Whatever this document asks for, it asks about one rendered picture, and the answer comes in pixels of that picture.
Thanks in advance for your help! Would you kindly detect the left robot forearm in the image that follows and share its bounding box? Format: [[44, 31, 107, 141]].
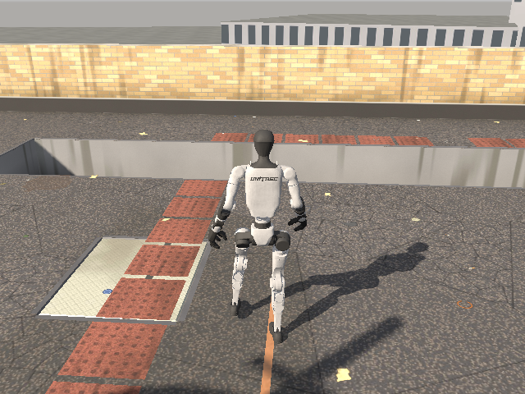
[[212, 198, 231, 233]]

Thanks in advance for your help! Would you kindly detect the right robot upper arm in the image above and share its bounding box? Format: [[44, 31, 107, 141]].
[[281, 165, 303, 209]]

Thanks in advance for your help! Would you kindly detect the right robot forearm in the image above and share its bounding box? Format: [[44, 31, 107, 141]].
[[294, 196, 307, 222]]

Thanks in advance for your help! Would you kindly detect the left robot hand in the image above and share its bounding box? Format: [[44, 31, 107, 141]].
[[208, 228, 227, 249]]

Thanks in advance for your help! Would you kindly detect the robot right foot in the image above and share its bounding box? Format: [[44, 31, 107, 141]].
[[269, 322, 283, 344]]

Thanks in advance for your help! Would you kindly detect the right robot hand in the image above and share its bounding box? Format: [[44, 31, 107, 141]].
[[288, 218, 307, 231]]

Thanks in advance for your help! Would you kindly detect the left robot upper arm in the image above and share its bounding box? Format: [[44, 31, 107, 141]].
[[223, 165, 247, 211]]

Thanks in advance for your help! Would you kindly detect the robot right thigh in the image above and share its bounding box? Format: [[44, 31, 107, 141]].
[[270, 230, 290, 291]]

